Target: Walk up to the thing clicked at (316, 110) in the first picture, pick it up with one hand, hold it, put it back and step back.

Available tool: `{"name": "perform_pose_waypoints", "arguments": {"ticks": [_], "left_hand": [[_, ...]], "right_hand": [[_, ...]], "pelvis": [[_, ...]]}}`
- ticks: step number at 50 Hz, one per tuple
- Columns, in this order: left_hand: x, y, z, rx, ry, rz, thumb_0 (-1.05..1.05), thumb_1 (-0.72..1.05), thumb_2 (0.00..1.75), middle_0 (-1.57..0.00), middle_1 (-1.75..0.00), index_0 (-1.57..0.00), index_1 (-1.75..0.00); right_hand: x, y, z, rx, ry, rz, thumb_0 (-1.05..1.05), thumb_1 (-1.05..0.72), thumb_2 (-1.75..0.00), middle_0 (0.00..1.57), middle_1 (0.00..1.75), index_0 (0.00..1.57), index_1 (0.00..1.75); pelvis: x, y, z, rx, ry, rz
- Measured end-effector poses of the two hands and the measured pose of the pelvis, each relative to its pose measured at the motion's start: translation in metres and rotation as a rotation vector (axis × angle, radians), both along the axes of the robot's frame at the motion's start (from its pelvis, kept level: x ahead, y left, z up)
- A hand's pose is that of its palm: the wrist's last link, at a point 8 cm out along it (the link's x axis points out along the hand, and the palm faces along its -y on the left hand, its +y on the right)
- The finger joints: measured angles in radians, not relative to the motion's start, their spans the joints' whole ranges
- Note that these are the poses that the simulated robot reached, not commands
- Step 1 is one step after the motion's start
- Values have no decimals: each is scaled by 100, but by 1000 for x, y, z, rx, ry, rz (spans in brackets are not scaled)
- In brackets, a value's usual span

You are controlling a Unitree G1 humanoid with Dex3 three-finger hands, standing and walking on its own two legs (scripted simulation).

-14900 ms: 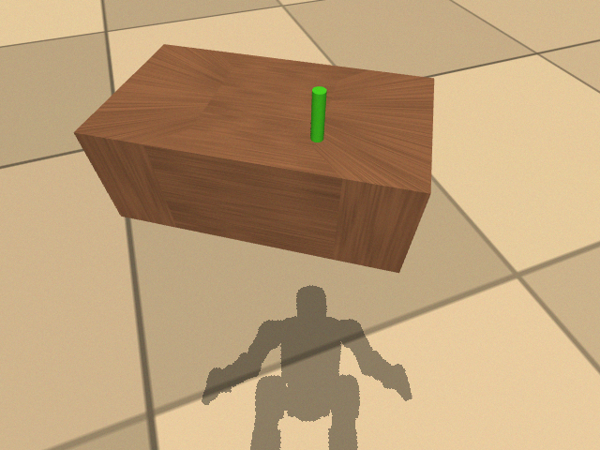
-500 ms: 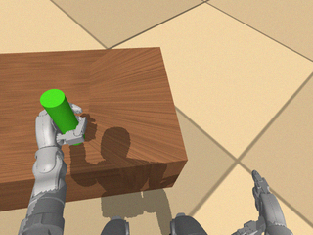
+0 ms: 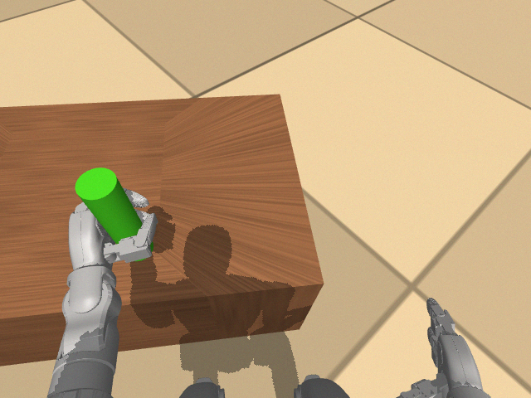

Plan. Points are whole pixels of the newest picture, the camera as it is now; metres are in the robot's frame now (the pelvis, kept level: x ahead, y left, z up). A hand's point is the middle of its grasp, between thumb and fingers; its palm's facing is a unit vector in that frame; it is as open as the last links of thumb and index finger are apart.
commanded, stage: hold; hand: left
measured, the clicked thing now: (121, 221) +0.35 +0.19 +0.07
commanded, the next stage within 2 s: none
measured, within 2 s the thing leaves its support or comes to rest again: neither
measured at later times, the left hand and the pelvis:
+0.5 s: hand (133, 232) +0.33 +0.17 +0.07, palm faces +0.19 -0.98 +0.00, open 5.8 cm; pelvis +0.00 +0.00 +0.01, yaw +0 degrees
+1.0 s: hand (133, 234) +0.33 +0.17 +0.07, palm faces +0.20 -0.98 +0.00, open 5.8 cm; pelvis +0.00 +0.00 +0.01, yaw +0 degrees
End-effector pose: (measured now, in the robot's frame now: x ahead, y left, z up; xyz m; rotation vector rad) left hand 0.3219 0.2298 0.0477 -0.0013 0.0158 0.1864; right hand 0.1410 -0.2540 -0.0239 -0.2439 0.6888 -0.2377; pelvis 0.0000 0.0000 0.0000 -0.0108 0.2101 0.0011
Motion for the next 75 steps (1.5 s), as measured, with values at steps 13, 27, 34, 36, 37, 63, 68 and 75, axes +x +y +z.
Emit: {"name": "perform_pose_waypoints", "arguments": {"ticks": [13,27,34,36,37,63,68,75], "left_hand": [[-11,-2,8,2,-2,4,-2,6,117,-96,-112,-101,-112],[-21,-6,19,-2,-7,2,-2,6,117,-96,-112,-101,-113],[-22,-8,21,-5,-1,8,-2,6,117,-96,-112,-101,-113],[-21,-7,20,-7,4,11,-2,6,117,-96,-112,-101,-113],[-21,-7,19,-8,7,13,-2,6,117,-96,-112,-101,-113],[-12,-8,22,-10,5,6,-2,6,117,-95,-112,-100,-113],[-15,-8,20,-13,13,9,-2,6,117,-95,-112,-100,-113],[-16,-5,18,-8,12,21,-2,6,117,-95,-113,-100,-113]], "right_hand": [[1,-1,1,9,-3,-3,-1,53,-4,6,5,6,5],[1,-1,0,15,-6,-16,-1,53,-5,6,5,6,5],[2,-1,-2,18,-3,-18,-1,53,-5,6,5,6,5],[1,-1,-3,19,0,-19,-1,53,-5,6,5,6,5],[1,-2,-3,18,0,-20,-1,53,-5,6,5,6,5],[2,-1,-4,16,10,-24,-1,53,-5,6,5,6,5],[1,0,-4,20,15,-25,-1,54,-5,6,5,6,5],[6,2,-1,18,-2,-11,-1,54,-5,6,5,6,5]], "pelvis": [[0,-1,4,3,-21,2],[2,-1,8,4,-42,2],[0,-1,9,5,-49,2],[0,-1,9,6,-49,2],[-1,-1,9,6,-49,2],[2,0,12,4,-54,2],[4,1,13,3,-54,0],[3,0,13,3,-55,3]]}}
